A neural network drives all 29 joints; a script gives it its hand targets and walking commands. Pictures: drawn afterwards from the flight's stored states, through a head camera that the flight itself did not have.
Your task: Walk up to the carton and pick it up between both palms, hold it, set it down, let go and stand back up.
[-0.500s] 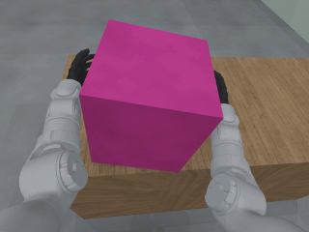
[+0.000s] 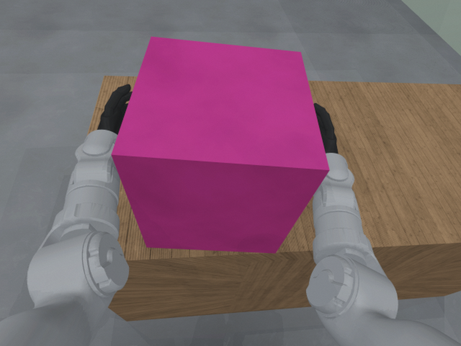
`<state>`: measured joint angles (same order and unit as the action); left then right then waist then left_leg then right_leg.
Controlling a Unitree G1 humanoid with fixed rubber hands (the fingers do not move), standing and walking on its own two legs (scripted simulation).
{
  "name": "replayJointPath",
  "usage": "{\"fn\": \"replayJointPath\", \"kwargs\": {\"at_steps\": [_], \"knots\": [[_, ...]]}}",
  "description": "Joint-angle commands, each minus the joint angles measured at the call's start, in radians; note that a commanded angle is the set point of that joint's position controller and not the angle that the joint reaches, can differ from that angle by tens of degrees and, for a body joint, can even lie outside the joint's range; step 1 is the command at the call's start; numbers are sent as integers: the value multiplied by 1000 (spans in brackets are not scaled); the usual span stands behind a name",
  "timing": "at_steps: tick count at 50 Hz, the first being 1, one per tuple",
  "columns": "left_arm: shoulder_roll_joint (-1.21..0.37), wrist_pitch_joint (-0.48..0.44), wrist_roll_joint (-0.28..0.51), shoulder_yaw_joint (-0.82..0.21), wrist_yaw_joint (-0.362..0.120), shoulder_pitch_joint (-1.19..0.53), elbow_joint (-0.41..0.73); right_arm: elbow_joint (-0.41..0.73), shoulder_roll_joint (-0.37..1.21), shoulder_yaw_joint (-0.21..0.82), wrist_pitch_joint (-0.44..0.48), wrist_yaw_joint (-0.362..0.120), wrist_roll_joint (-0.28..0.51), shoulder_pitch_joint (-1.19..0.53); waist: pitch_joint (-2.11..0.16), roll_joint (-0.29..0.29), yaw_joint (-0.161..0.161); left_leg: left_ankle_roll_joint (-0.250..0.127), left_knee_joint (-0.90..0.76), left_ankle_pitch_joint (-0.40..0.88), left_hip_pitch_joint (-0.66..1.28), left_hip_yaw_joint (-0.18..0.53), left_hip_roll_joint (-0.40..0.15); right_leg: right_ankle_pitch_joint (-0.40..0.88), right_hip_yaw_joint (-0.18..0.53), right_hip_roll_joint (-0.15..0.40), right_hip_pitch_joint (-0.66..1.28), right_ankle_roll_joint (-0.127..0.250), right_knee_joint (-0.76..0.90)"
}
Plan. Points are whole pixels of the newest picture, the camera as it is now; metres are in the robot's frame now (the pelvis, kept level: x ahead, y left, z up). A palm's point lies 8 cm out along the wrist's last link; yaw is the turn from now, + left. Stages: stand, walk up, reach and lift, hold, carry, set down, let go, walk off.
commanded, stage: set down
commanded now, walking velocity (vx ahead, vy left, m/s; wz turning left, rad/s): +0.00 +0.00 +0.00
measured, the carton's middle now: (219, 155) +0.44 +0.02 +0.05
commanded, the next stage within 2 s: none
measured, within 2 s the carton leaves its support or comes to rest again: rests again in 0.22 s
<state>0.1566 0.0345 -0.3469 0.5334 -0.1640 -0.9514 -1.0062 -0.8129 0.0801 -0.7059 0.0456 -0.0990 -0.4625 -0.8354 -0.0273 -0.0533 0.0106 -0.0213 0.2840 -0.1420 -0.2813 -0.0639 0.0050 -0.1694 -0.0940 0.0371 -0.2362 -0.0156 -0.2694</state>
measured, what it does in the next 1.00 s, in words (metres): stands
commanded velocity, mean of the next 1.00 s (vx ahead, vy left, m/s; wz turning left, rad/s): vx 0.00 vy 0.00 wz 0.00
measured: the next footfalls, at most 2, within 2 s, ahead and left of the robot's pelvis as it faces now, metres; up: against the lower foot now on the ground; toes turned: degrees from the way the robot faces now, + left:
none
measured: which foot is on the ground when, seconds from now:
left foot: down 0.00-1.00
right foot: down 0.00-1.00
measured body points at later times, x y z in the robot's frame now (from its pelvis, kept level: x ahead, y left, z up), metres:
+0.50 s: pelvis -0.01 -0.01 -0.02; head +0.06 +0.01 +0.43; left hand +0.48 +0.19 +0.10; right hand +0.45 -0.21 +0.09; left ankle -0.01 +0.10 -0.75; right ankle -0.03 -0.12 -0.75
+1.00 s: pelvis -0.03 -0.02 -0.02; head +0.05 +0.00 +0.42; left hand +0.48 +0.22 +0.14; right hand +0.46 -0.24 +0.13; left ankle -0.01 +0.10 -0.75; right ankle -0.03 -0.12 -0.75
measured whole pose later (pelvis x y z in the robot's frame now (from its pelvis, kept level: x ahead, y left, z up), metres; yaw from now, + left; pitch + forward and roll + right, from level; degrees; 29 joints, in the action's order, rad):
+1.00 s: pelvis -0.03 -0.02 -0.02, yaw -2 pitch +23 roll -1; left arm 0.51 -0.09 0.45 -0.22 -0.07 -1.30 -1.49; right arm -1.26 -0.35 0.14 0.01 0.08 0.49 -1.16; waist -0.24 -0.02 0.04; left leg 0.01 0.49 -0.16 -0.73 -0.04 -0.05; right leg -0.18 -0.09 -0.01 -0.68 0.03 -0.46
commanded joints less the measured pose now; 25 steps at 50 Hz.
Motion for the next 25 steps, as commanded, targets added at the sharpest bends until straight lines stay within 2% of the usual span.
{"fn": "replayJointPath", "kwargs": {"at_steps": [1,4,6,7,9,12,15,17,22,25], "knots": [[-397,-47,8,-170,-2,-483,31,-11,259,181,37,-10,-16,-439,-458,141,41,86,84,462,392,-23,-16,182,-58,-51,-69,-34,14],[-282,-70,30,-164,32,-489,18,-39,139,158,50,16,6,-427,-497,152,42,95,97,487,391,-23,-19,200,-54,-52,-76,-30,9],[-107,-87,66,-162,82,-489,10,-72,-36,140,59,58,54,-404,-523,151,42,100,104,490,371,-27,-22,212,-47,-55,-78,-28,5],[-11,-98,116,-200,117,-498,2,-93,-134,163,64,87,111,-408,-548,150,44,103,112,488,349,-25,-24,225,-41,-59,-81,-25,-4],[64,-121,251,-323,175,-564,-65,-173,-212,273,72,137,253,-482,-605,159,52,108,142,470,291,-13,-30,247,-26,-69,-118,-14,-21],[139,-161,420,-469,211,-648,-223,-267,-295,395,70,180,397,-582,-704,159,56,112,189,403,212,10,-36,269,-13,-71,-159,-6,-62],[235,-216,541,-559,219,-705,-342,-296,-382,502,80,213,528,-653,-825,167,35,118,258,447,196,26,-39,331,-3,-73,-176,-6,-115],[285,-239,592,-589,210,-712,-402,-327,-429,567,86,227,605,-677,-850,157,21,121,288,480,167,32,-36,377,0,-75,-170,-8,-146],[364,-268,648,-624,170,-704,-468,-400,-503,678,108,220,736,-693,-830,121,13,120,310,499,88,29,-28,456,3,-73,-150,-21,-195],[391,-281,685,-662,146,-715,-479,-433,-527,739,112,195,805,-703,-808,105,13,111,301,447,38,23,-25,435,5,-66,-157,-22,-208]]}}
